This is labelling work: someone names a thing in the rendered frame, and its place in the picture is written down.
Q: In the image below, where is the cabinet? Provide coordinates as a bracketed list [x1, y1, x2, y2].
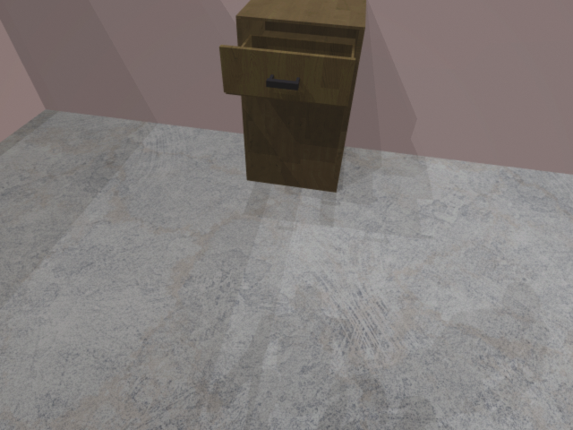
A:
[235, 0, 366, 193]

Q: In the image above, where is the handle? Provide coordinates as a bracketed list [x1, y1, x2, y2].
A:
[266, 74, 300, 90]

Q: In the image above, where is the drawer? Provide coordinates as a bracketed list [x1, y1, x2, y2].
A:
[219, 35, 355, 108]

